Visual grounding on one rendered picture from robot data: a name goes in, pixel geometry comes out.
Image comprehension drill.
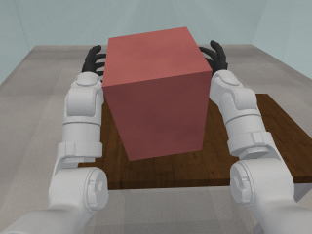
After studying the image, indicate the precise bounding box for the robot left upper arm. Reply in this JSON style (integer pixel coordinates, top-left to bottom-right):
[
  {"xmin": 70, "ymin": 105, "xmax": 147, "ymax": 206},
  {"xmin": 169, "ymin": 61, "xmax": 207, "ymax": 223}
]
[{"xmin": 0, "ymin": 167, "xmax": 109, "ymax": 234}]

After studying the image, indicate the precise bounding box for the table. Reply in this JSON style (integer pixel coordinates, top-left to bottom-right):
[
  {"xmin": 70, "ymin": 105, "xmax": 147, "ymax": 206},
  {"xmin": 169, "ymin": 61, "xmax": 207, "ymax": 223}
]
[{"xmin": 77, "ymin": 93, "xmax": 312, "ymax": 234}]

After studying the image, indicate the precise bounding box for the robot left forearm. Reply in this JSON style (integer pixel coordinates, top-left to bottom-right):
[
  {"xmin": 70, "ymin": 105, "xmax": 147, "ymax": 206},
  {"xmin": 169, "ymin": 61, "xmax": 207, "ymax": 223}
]
[{"xmin": 48, "ymin": 71, "xmax": 104, "ymax": 203}]

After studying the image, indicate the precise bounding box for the robot right forearm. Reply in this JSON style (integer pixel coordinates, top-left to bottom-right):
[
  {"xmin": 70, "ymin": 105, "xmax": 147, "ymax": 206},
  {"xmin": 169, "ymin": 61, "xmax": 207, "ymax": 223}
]
[{"xmin": 209, "ymin": 69, "xmax": 294, "ymax": 196}]

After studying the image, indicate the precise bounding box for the right robot hand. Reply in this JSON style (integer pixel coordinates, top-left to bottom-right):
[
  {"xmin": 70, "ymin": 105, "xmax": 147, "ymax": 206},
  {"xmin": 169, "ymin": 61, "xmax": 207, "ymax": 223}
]
[{"xmin": 199, "ymin": 40, "xmax": 228, "ymax": 78}]

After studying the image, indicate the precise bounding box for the left robot hand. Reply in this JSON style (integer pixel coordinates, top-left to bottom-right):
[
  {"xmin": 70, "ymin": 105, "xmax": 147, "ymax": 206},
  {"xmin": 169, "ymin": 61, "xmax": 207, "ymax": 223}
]
[{"xmin": 81, "ymin": 45, "xmax": 106, "ymax": 83}]

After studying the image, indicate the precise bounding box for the carton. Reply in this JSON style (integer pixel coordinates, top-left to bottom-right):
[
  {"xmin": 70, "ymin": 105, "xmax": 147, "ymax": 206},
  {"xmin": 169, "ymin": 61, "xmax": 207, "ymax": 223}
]
[{"xmin": 101, "ymin": 26, "xmax": 213, "ymax": 161}]

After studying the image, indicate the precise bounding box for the robot right upper arm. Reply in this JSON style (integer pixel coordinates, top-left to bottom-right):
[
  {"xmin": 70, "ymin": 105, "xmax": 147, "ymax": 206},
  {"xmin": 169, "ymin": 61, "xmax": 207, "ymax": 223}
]
[{"xmin": 230, "ymin": 157, "xmax": 312, "ymax": 234}]

